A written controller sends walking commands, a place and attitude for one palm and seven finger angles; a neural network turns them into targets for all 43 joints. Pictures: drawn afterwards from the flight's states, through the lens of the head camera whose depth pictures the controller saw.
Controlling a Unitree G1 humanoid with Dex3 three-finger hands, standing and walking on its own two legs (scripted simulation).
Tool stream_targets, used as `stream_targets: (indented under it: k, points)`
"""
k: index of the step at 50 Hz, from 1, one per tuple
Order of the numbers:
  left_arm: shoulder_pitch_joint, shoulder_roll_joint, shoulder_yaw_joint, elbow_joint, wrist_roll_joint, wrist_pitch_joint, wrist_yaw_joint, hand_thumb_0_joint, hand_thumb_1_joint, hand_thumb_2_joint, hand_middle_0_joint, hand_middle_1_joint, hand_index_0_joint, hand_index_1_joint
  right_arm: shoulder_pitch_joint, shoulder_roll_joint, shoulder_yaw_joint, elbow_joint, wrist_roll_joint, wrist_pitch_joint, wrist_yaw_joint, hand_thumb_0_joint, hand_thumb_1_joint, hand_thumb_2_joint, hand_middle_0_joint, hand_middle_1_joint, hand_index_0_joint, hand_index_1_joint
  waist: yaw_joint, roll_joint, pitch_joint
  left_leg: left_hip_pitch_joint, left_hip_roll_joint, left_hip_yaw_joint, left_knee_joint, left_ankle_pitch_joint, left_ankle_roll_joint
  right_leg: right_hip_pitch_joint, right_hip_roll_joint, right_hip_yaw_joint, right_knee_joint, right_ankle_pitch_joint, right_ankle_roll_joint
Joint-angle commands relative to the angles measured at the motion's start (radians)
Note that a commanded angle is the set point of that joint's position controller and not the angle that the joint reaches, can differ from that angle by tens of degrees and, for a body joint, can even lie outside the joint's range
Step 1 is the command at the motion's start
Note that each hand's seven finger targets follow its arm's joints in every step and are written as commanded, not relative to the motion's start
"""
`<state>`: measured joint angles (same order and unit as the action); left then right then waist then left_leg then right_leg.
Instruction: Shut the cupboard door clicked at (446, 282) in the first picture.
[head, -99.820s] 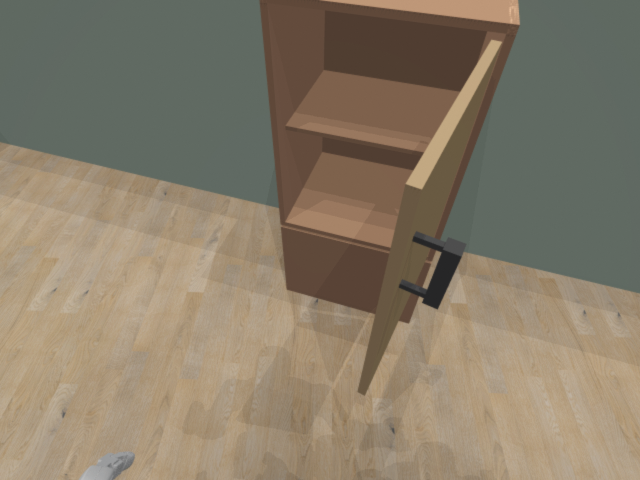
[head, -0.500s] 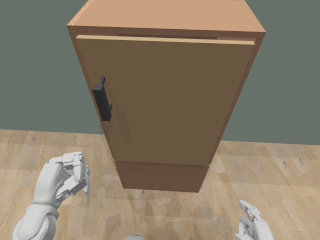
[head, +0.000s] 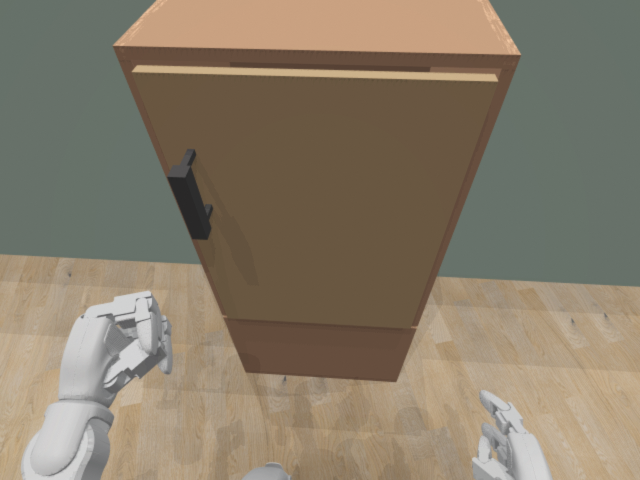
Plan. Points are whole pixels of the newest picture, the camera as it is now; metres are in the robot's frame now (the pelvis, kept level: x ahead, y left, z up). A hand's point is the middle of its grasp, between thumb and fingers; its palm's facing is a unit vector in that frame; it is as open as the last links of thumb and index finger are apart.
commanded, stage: bring the fist close to the handle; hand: left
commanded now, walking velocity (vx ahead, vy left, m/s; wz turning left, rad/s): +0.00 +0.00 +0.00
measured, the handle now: (195, 194) +0.47 +0.22 +0.09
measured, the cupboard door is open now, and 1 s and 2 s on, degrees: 0 0 0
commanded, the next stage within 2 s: push the door shut along its arc in 1.24 s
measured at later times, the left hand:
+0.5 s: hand (186, 290) +0.31 +0.19 +0.08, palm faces +0.00 -1.00 -0.03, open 3.1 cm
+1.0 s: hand (202, 246) +0.37 +0.18 +0.09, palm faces +0.01 -1.00 -0.03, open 3.1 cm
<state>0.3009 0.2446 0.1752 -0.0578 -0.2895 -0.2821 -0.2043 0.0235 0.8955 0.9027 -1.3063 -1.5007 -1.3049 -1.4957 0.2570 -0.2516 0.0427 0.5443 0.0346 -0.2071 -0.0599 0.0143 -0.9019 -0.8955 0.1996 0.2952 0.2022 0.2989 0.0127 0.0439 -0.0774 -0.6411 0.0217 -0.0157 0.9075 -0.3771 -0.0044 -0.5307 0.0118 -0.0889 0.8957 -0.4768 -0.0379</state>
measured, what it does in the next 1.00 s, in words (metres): stands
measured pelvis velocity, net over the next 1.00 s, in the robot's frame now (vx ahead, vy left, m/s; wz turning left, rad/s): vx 0.00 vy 0.01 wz -0.03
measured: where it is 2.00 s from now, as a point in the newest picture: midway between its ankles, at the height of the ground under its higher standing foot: outside the picture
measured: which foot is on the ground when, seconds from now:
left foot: down 0.00-1.00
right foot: down 0.00-1.00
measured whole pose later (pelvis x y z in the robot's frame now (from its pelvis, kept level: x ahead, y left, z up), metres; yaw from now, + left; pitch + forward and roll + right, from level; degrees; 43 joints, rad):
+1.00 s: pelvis +0.00 +0.01 +0.01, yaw -2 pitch +9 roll -1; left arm -0.30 0.27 0.23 0.54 -0.22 -0.29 -0.18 0.02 0.90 0.90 -1.30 -1.50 -1.30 -1.50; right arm 0.29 -0.26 0.02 0.62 0.04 -0.09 -0.04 0.01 -0.90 -0.90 0.20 0.30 0.20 0.30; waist -0.03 0.03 -0.08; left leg -0.66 0.02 0.02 0.86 -0.35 0.01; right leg -0.57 0.01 -0.05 0.86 -0.44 -0.03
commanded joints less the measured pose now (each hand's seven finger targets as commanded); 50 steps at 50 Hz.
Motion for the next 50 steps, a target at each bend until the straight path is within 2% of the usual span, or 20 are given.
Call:
stream_targets:
  k: [1, 4, 7, 9, 12, 15, 17, 21, 24, 25, 29, 33, 37, 39, 42, 43, 44, 45, 48, 50]
  points:
    - [-0.193, 0.107, 0.032, -0.116, -0.017, -0.054, -0.032, 0.0, 0.9, 0.9, -1.3, -1.5, -1.3, -1.5, -0.054, -0.118, -0.054, -0.135, 0.005, -0.054, -0.011, 0.0, -0.9, -0.9, 0.2, 0.3, 0.2, 0.3, -0.03, -0.006, -0.134, 0.143, -0.029, -0.013, -0.106, 0.112, 0.028, -0.02, -0.005, 0.104, -0.193, 0.181, 0.033]
    - [-0.196, 0.109, 0.015, -0.078, -0.015, 0.005, -0.063, 0.0, 0.9, 0.9, -1.3, -1.5, -1.3, -1.5, -0.039, -0.127, -0.058, -0.143, 0.011, -0.049, -0.014, 0.0, -0.9, -0.9, 0.2, 0.3, 0.2, 0.3, -0.023, -0.028, -0.168, 0.158, -0.028, -0.015, -0.112, 0.149, 0.034, 0.016, -0.008, 0.107, -0.198, 0.242, 0.039]
    - [-0.319, 0.143, 0.043, -0.095, -0.012, 0.023, -0.045, 0.0, 0.9, 0.9, -1.3, -1.5, -1.3, -1.5, -0.052, -0.125, -0.055, -0.145, 0.008, -0.041, -0.021, 0.0, -0.9, -0.9, 0.2, 0.3, 0.2, 0.3, -0.023, -0.043, -0.188, 0.171, -0.029, -0.015, -0.122, 0.154, 0.033, 0.025, -0.011, 0.104, -0.2, 0.249, 0.04]
    - [-0.37, 0.219, 0.14, -0.078, -0.014, 0.005, -0.009, 0.0, 0.9, 0.9, -1.3, -1.5, -1.3, -1.5, -0.054, -0.127, -0.055, -0.13, 0.001, -0.032, -0.025, 0.0, -0.9, -0.9, 0.2, 0.3, 0.2, 0.3, -0.008, -0.071, -0.193, 0.161, -0.027, -0.016, -0.122, 0.165, 0.03, 0.041, -0.007, 0.107, -0.194, 0.258, 0.039]
    - [-0.378, 0.161, 0.118, -0.082, -0.006, -0.039, 0.026, 0.0, 0.9, 0.9, -1.3, -1.5, -1.3, -1.5, -0.066, -0.109, -0.053, -0.13, -0.002, -0.028, -0.013, 0.0, -0.9, -0.9, 0.2, 0.3, 0.2, 0.3, 0.003, -0.013, -0.235, 0.202, -0.031, -0.005, -0.134, 0.204, 0.026, 0.052, -0.003, 0.083, -0.163, 0.317, 0.03]
    - [-0.374, 0.166, 0.119, -0.009, 0.004, -0.046, 0.027, 0.0, 0.9, 0.9, -1.3, -1.5, -1.3, -1.5, -0.056, -0.114, -0.058, -0.116, -0.003, -0.017, -0.003, 0.0, -0.9, -0.9, 0.2, 0.3, 0.2, 0.3, 0.002, -0.014, -0.234, 0.198, -0.029, 0.0, -0.133, 0.225, 0.026, 0.058, -0.001, 0.083, -0.158, 0.358, 0.031]
    - [-0.372, 0.151, 0.093, 0.049, 0.011, -0.033, 0.007, 0.0, 0.9, 0.9, -1.3, -1.5, -1.3, -1.5, -0.05, -0.119, -0.061, -0.112, 0.001, -0.004, -0.001, 0.0, -0.9, -0.9, 0.2, 0.3, 0.2, 0.3, -0.007, -0.021, -0.214, 0.192, -0.028, 0.007, -0.136, 0.22, 0.026, 0.048, -0.002, 0.086, -0.167, 0.367, 0.034]
    - [-0.497, 0.139, 0.057, 0.092, 0.006, -0.005, -0.029, 0.0, 0.9, 0.9, -1.3, -1.5, -1.3, -1.5, -0.044, -0.129, -0.065, -0.106, 0.009, 0.008, -0.006, 0.0, -0.9, -0.9, 0.2, 0.3, 0.2, 0.3, -0.029, -0.028, -0.198, 0.192, -0.029, 0.006, -0.138, 0.197, 0.031, 0.028, -0.004, 0.093, -0.188, 0.345, 0.038]
    - [-0.597, 0.186, 0.101, 0.104, -0.005, -0.016, -0.023, 0.0, 0.9, 0.9, -1.3, -1.5, -1.3, -1.5, -0.041, -0.136, -0.066, -0.093, 0.008, 0.011, -0.014, 0.0, -0.9, -0.9, 0.2, 0.3, 0.2, 0.3, -0.032, -0.058, -0.223, 0.202, -0.026, -0.002, -0.138, 0.194, 0.032, 0.033, 0.001, 0.092, -0.189, 0.327, 0.035]
    - [-0.633, 0.172, 0.09, 0.093, -0.004, -0.028, -0.02, 0.0, 0.9, 0.9, -1.3, -1.5, -1.3, -1.5, -0.05, -0.131, -0.066, -0.094, 0.006, 0.009, -0.015, 0.0, -0.9, -0.9, 0.2, 0.3, 0.2, 0.3, -0.031, -0.025, -0.246, 0.214, -0.029, -0.001, -0.139, 0.2, 0.031, 0.036, -0.002, 0.093, -0.183, 0.334, 0.033]
    - [-0.721, 0.218, 0.122, 0.157, 0.016, -0.067, 0.008, 0.0, 0.9, 0.9, -1.3, -1.5, -1.3, -1.5, -0.038, -0.135, -0.064, -0.066, 0.0, 0.015, -0.015, 0.0, -0.9, -0.9, 0.2, 0.3, 0.2, 0.3, -0.03, -0.024, -0.262, 0.216, -0.025, -0.004, -0.135, 0.196, 0.031, 0.019, 0.005, 0.088, -0.167, 0.312, 0.028]
    - [-0.737, 0.174, 0.079, 0.235, 0.04, -0.064, 0.01, 0.0, 0.9, 0.9, -1.3, -1.5, -1.3, -1.5, -0.031, -0.132, -0.069, -0.06, 0.003, 0.025, -0.004, 0.0, -0.9, -0.9, 0.2, 0.3, 0.2, 0.3, -0.029, 0.028, -0.276, 0.246, -0.021, -0.007, -0.144, 0.215, 0.025, -0.002, 0.006, 0.072, -0.158, 0.328, 0.02]
    - [-0.801, 0.182, 0.076, 0.33, 0.04, -0.024, 0.005, 0.0, 0.9, 0.9, -1.3, -1.5, -1.3, -1.5, -0.016, -0.141, -0.069, -0.058, 0.008, 0.046, -0.002, 0.0, -0.9, -0.9, 0.2, 0.3, 0.2, 0.3, -0.043, -0.027, -0.25, 0.215, -0.021, -0.006, -0.153, 0.183, 0.028, -0.005, 0.005, 0.072, -0.178, 0.308, 0.026]
    - [-0.83, 0.229, 0.119, 0.377, 0.04, -0.02, 0.012, 0.0, 0.9, 0.9, -1.3, -1.5, -1.3, -1.5, -0.01, -0.148, -0.07, -0.055, 0.007, 0.057, -0.006, 0.0, -0.9, -0.9, 0.2, 0.3, 0.2, 0.3, -0.038, -0.073, -0.24, 0.192, -0.02, -0.005, -0.153, 0.168, 0.031, 0.004, 0.006, 0.082, -0.19, 0.288, 0.029]
    - [-0.934, 0.221, 0.113, 0.368, 0.044, -0.05, 0.025, 0.0, 0.9, 0.9, -1.3, -1.5, -1.3, -1.5, -0.016, -0.139, -0.067, -0.055, 0.006, 0.063, -0.005, 0.0, -0.9, -0.9, 0.2, 0.3, 0.2, 0.3, -0.043, -0.016, -0.267, 0.211, -0.022, -0.001, -0.155, 0.16, 0.029, -0.002, 0.005, 0.084, -0.184, 0.277, 0.025]
    - [-0.94, 0.208, 0.105, 0.365, 0.045, -0.061, 0.027, 0.0, 0.9, 0.9, -1.3, -1.5, -1.3, -1.5, -0.012, -0.136, -0.068, -0.056, 0.004, 0.061, -0.002, 0.0, -0.9, -0.9, 0.2, 0.3, 0.2, 0.3, -0.041, -0.005, -0.279, 0.223, -0.022, -0.004, -0.154, 0.165, 0.028, -0.005, 0.007, 0.08, -0.179, 0.28, 0.023]
    - [-0.915, 0.238, 0.134, 0.377, 0.049, -0.072, 0.033, 0.0, 0.9, 0.9, -1.3, -1.5, -1.3, -1.5, -0.002, -0.141, -0.071, -0.054, 0.001, 0.063, -0.001, 0.0, -0.9, -0.9, 0.2, 0.3, 0.2, 0.3, -0.033, -0.032, -0.295, 0.219, -0.021, -0.002, -0.148, 0.178, 0.032, 0.011, 0.01, 0.082, -0.177, 0.291, 0.024]
    - [-0.899, 0.233, 0.13, 0.381, 0.053, -0.082, 0.032, 0.0, 0.9, 0.9, -1.3, -1.5, -1.3, -1.5, -0.004, -0.138, -0.071, -0.055, 0.001, 0.065, 0.002, 0.0, -0.9, -0.9, 0.2, 0.3, 0.2, 0.3, -0.028, -0.008, -0.306, 0.221, -0.02, -0.001, -0.15, 0.192, 0.03, 0.019, 0.009, 0.082, -0.17, 0.309, 0.021]
    - [-0.884, 0.194, 0.094, 0.377, 0.058, -0.097, 0.022, 0.0, 0.9, 0.9, -1.3, -1.5, -1.3, -1.5, 0.01, -0.138, -0.078, -0.056, 0.001, 0.069, 0.011, 0.0, -0.9, -0.9, 0.2, 0.3, 0.2, 0.3, -0.033, 0.009, -0.331, 0.251, -0.019, 0.0, -0.145, 0.229, 0.028, 0.01, 0.013, 0.072, -0.158, 0.35, 0.02]
    - [-0.836, 0.21, 0.109, 0.392, 0.055, -0.092, 0.017, 0.0, 0.9, 0.9, -1.3, -1.5, -1.3, -1.5, 0.014, -0.142, -0.08, -0.059, 0.003, 0.073, 0.013, 0.0, -0.9, -0.9, 0.2, 0.3, 0.2, 0.3, -0.027, -0.005, -0.318, 0.238, -0.018, 0.002, -0.149, 0.228, 0.029, 0.019, 0.014, 0.072, -0.162, 0.353, 0.021]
